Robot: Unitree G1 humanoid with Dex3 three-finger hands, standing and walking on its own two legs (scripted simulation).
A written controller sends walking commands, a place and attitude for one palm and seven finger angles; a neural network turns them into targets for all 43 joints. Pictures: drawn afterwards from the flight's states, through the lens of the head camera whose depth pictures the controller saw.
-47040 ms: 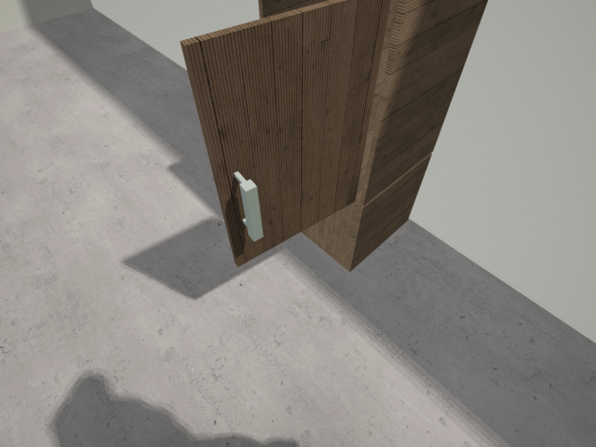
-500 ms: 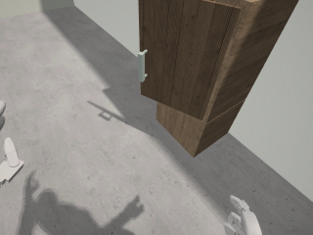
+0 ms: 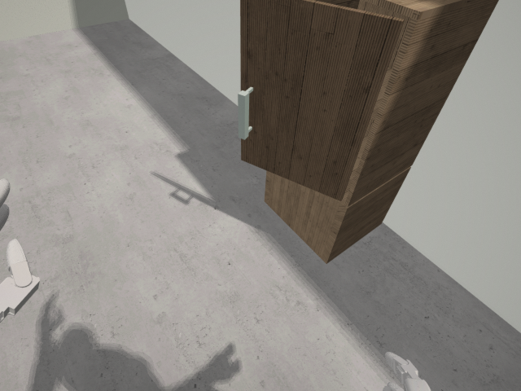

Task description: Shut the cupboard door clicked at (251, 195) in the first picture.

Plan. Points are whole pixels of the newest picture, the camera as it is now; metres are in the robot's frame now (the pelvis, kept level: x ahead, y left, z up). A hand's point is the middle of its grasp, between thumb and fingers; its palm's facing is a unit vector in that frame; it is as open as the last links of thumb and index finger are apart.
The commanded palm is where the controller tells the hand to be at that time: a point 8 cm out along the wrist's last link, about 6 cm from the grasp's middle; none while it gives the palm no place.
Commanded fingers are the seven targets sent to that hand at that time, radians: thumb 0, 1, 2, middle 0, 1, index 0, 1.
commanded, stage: stop stepping back and stand still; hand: left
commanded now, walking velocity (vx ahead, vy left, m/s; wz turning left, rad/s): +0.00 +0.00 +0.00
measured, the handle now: (246, 113) +0.96 +0.08 -0.10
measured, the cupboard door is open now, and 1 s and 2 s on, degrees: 23 23 23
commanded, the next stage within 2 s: let the arm hang, fingers relaxed in 0.18 s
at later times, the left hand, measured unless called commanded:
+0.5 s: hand out of the picture +0.10 +0.22 -0.12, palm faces -0.04 -0.95 -0.30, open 7.4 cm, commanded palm none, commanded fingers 0.00 0.90 0.90 -0.20 -0.30 -0.20 -0.30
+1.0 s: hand out of the picture -0.03 +0.22 -0.16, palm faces +0.00 -0.96 -0.29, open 7.3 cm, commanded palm none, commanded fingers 0.00 0.90 0.90 -0.20 -0.30 -0.20 -0.30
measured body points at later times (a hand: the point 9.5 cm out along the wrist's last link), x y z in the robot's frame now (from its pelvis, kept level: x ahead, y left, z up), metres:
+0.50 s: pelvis -0.03 +0.02 -0.01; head -0.02 +0.00 +0.44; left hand +0.10 +0.27 -0.10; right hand +0.11 -0.25 -0.12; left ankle +0.02 +0.11 -0.74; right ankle -0.03 -0.11 -0.74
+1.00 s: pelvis -0.02 +0.01 +0.01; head -0.01 +0.00 +0.45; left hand -0.03 +0.27 -0.14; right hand -0.02 -0.25 -0.15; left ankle +0.02 +0.11 -0.74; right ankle -0.03 -0.11 -0.74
